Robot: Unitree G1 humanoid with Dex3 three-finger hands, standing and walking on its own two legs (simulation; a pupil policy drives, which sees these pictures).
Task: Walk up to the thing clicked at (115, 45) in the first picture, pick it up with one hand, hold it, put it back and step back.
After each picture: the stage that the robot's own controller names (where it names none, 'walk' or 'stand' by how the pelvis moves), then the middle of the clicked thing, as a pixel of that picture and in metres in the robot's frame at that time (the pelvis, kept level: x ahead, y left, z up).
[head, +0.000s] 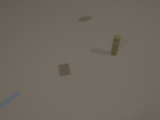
stand; (115, 45) +1.31 -0.34 -0.65
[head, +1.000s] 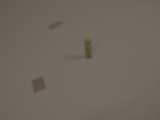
walk; (88, 48) +1.23 +0.06 -0.62
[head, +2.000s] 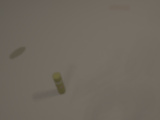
walk; (59, 83) +0.77 +0.31 -0.65
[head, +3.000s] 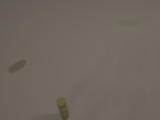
walk; (63, 109) +0.57 +0.22 -0.65
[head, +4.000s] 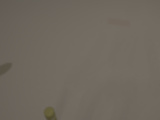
stand; (51, 118) +0.47 +0.24 -0.64
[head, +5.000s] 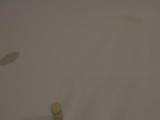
stand; (57, 114) +0.45 +0.18 -0.64
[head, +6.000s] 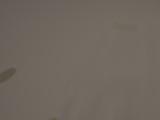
stand; out of the picture +0.40 +0.21 -0.66
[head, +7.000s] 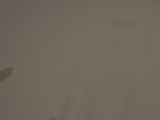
stand; out of the picture +0.39 +0.22 -0.66
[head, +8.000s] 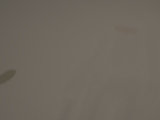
stand; out of the picture +0.40 +0.21 -0.66
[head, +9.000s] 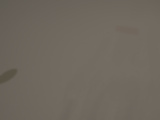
stand; out of the picture +0.40 +0.20 -0.66
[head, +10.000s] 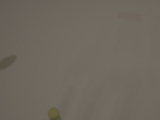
go down; (55, 118) +0.41 +0.20 -0.65
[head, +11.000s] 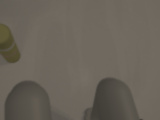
go down; (7, 46) +0.47 +0.27 -0.23
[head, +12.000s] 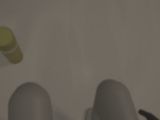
close in; (10, 48) +0.47 +0.27 -0.25
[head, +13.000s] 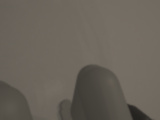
close in; out of the picture +0.44 +0.32 -0.16
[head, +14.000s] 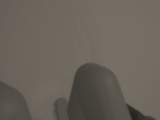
lift; out of the picture +0.43 +0.32 -0.15
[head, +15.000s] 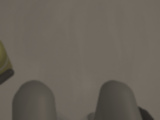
lift; out of the picture +0.35 +0.28 -0.04
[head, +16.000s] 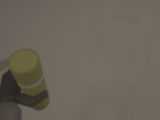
hold; (33, 85) +0.32 +0.16 +0.08
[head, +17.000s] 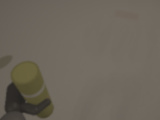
hold; (36, 94) +0.30 +0.17 +0.03
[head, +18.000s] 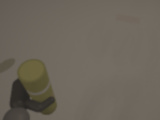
hold; (41, 91) +0.31 +0.15 +0.04
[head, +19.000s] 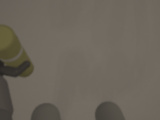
crouch; (15, 56) +0.42 +0.21 -0.04
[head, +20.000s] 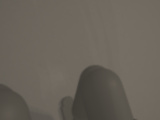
lower; out of the picture +0.43 +0.32 -0.18
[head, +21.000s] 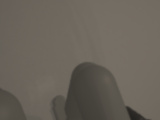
lower; out of the picture +0.44 +0.33 -0.16
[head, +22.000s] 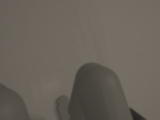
lower; out of the picture +0.43 +0.33 -0.16
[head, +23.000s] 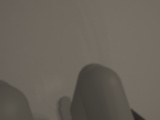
lower; out of the picture +0.42 +0.32 -0.16
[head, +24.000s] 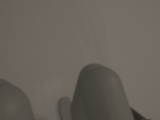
rest; out of the picture +0.41 +0.32 -0.16
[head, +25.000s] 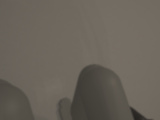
withdraw; out of the picture +0.42 +0.30 -0.16
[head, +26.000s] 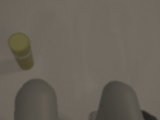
walk; (23, 54) +0.45 +0.26 -0.23
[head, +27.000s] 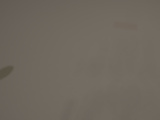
stand; out of the picture +0.38 +0.18 -0.59
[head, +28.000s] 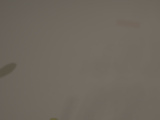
stand; out of the picture +0.40 +0.20 -0.60
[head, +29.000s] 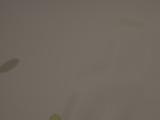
stand; out of the picture +0.40 +0.19 -0.61
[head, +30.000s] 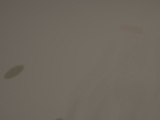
stand; out of the picture +0.41 +0.19 -0.65
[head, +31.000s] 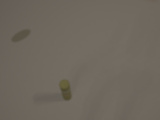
walk; (65, 90) +0.54 +0.16 -0.62
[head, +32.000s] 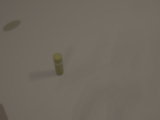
walk; (58, 65) +0.82 +0.20 -0.64
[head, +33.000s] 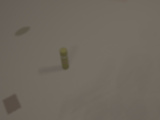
stand; (64, 59) +1.03 +0.23 -0.64
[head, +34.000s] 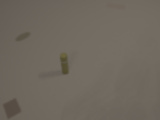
stand; (64, 64) +1.04 +0.21 -0.66
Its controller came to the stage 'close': yes
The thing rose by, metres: 0.68
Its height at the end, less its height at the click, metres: +0.00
